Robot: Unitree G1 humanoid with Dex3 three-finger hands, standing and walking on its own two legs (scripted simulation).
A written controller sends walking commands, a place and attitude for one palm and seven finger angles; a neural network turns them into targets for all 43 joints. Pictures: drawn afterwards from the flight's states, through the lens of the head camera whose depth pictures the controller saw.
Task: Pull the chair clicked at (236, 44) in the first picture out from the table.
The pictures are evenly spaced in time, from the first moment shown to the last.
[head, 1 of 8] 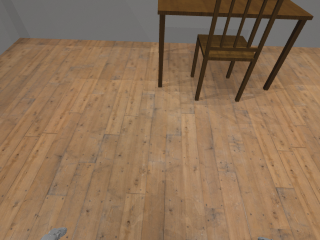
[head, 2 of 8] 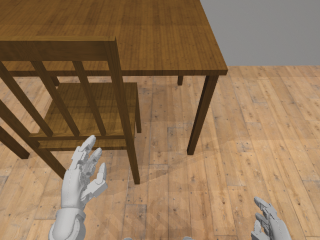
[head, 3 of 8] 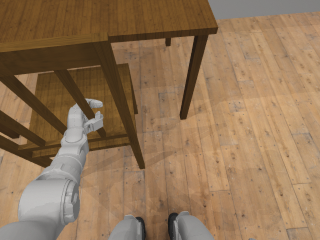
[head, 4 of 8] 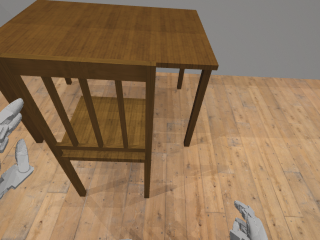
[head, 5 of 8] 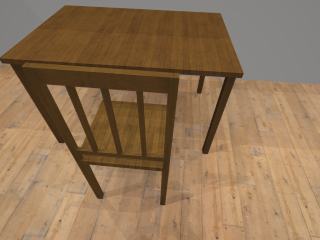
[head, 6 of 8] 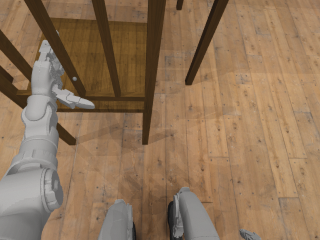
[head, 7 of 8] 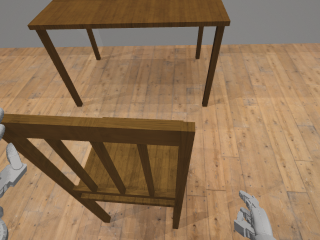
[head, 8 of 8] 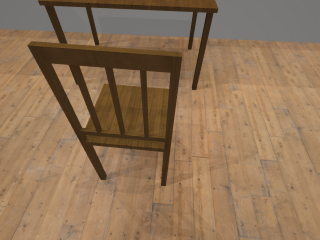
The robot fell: no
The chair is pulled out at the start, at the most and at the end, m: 0.00 0.78 0.74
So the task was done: yes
